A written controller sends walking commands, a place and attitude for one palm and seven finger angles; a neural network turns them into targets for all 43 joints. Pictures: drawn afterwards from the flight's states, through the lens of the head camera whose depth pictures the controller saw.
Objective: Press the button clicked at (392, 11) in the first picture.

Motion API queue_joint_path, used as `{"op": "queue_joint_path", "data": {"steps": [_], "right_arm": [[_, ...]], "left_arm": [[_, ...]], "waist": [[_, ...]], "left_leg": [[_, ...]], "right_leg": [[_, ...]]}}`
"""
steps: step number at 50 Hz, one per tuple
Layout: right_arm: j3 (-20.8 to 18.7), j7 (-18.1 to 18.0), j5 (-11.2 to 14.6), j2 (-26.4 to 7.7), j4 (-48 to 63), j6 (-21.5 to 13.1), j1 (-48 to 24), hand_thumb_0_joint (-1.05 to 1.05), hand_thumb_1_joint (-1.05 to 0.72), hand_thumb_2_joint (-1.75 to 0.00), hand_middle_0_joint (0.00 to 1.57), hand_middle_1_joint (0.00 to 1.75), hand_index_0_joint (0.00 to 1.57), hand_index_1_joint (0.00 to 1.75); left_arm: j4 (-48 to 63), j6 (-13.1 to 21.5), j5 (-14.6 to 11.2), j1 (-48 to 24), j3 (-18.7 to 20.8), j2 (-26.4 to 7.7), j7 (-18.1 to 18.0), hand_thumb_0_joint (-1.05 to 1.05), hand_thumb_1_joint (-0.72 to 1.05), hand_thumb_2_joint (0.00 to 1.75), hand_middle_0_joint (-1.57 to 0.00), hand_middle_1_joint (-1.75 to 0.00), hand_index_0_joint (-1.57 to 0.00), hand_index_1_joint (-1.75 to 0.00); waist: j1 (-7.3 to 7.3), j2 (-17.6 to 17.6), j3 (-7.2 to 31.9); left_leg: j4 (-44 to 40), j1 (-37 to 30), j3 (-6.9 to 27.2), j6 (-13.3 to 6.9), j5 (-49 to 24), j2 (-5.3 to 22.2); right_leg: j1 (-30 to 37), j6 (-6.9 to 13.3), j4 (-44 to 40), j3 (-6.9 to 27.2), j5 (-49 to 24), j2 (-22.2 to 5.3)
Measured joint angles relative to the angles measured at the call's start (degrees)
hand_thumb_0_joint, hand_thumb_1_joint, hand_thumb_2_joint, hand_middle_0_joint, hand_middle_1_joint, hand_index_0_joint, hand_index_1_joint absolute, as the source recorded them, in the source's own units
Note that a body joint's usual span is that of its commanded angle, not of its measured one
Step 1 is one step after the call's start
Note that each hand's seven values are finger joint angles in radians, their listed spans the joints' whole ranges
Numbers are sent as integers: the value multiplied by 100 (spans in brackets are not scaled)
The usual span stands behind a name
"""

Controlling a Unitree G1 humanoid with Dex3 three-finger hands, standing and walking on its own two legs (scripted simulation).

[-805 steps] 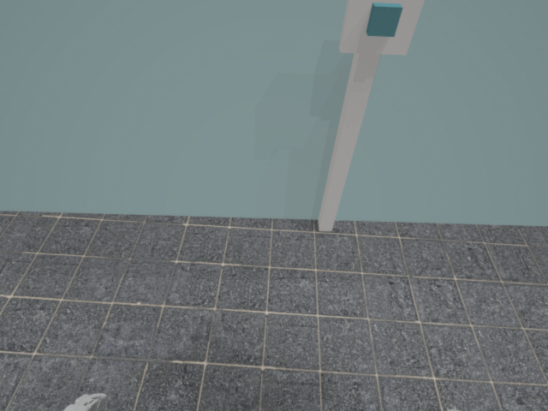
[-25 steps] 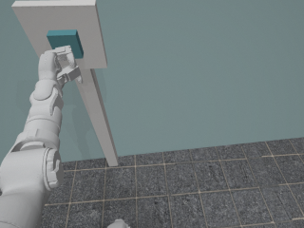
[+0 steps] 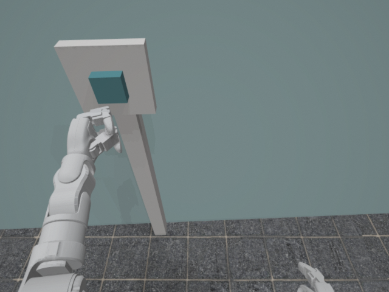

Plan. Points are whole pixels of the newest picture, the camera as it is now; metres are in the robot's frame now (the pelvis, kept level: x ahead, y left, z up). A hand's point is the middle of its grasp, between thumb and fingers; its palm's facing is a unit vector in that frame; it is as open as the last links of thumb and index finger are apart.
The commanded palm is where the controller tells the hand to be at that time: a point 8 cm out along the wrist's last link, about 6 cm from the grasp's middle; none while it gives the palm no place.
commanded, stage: pull the fist back off the button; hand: left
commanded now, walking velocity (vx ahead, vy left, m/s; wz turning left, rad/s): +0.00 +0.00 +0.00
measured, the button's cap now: (110, 86) +0.50 +0.22 +0.18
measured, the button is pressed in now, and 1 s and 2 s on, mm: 0 0 0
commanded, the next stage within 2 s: draw the hand back to the body in 0.16 s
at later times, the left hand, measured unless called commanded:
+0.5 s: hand (105, 152) +0.32 +0.18 +0.16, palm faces +0.11 -0.99 -0.01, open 3.1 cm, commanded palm +0.29 +0.23 +0.16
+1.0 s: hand (68, 192) +0.24 +0.22 +0.16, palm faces +0.33 -0.91 -0.25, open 3.1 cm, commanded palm +0.19 +0.26 +0.18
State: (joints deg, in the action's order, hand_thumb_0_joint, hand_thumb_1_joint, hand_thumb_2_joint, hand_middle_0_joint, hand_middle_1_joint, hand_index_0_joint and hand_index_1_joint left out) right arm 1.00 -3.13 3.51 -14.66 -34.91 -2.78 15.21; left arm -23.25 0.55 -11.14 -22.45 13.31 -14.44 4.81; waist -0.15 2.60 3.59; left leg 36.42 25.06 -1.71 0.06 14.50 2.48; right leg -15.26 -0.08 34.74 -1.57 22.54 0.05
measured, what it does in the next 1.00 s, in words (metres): stands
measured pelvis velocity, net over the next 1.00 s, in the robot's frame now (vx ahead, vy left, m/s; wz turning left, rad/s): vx -0.01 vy -0.01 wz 0.01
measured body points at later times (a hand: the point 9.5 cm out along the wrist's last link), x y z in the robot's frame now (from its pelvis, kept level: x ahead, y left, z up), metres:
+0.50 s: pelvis +0.00 -0.02 +0.00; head -0.02 -0.04 +0.45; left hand +0.31 +0.24 +0.16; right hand +0.17 -0.25 -0.09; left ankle +0.04 +0.12 -0.72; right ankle -0.05 -0.12 -0.72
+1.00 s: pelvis -0.01 -0.01 +0.02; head -0.03 -0.03 +0.47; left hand +0.21 +0.26 +0.17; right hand +0.19 -0.22 -0.06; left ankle +0.04 +0.12 -0.72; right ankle -0.05 -0.12 -0.72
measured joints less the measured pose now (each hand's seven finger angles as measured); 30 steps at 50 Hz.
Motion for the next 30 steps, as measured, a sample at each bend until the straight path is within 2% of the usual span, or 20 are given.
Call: {"op": "queue_joint_path", "data": {"steps": [6,12,18,23,30], "right_arm": [[35,-43,7,-2,55,12,-300,1,-90,-90,20,30,20,30],[160,-136,-24,60,38,119,-559,1,-90,-90,20,30,20,30],[188,-154,-20,86,60,166,-497,1,-90,-90,20,30,20,30],[151,-141,28,17,46,168,-275,1,-90,-90,20,30,20,30],[105,-193,51,-59,-44,63,-141,1,-90,-90,20,30,20,30]], "left_arm": [[781,-324,-67,512,-255,151,18,1,90,90,-130,-150,-130,-150],[696,-585,-88,454,-269,130,24,1,90,90,-131,-150,-130,-150],[544,-483,-152,411,-54,-61,180,1,90,90,-130,-150,-130,-150],[878,-485,-295,825,76,-132,405,1,90,90,-130,-150,-130,-150],[1546,-621,-389,1472,144,-100,437,1,90,90,-130,-150,-130,-150]], "waist": [[149,17,4],[162,-19,-18],[114,-1,-31],[111,53,-9],[138,84,-58]], "left_leg": [[-117,-206,87,38,-37,-51],[-215,-324,182,89,-114,-57],[-303,-395,192,134,-179,-10],[-389,-492,141,138,-211,6],[-450,-602,120,130,-252,7]], "right_leg": [[227,33,-76,-96,25,-31],[347,86,-109,-191,19,-18],[392,136,-160,-192,-32,32],[443,139,-197,-140,-59,40],[531,137,-227,-120,-90,40]]}}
